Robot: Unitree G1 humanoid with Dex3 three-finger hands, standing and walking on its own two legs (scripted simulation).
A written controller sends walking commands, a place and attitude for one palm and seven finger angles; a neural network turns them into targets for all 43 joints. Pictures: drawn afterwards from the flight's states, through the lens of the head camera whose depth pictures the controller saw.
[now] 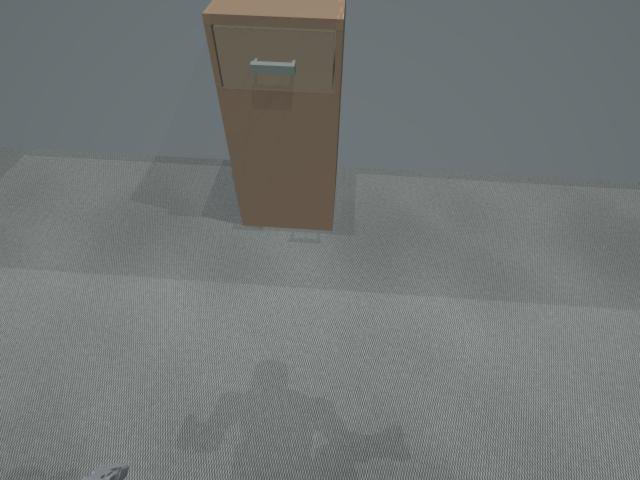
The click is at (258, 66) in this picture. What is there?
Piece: drawer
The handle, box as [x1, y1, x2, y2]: [250, 58, 295, 75]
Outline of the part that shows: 250,63 251,73 294,75 295,71 295,60 292,60 291,63 258,61 257,58 255,58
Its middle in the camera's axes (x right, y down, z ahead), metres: -0.14 -0.52 +1.15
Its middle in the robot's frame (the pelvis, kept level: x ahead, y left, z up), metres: +1.20 +0.20 -0.03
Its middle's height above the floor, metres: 0.74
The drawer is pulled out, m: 0.00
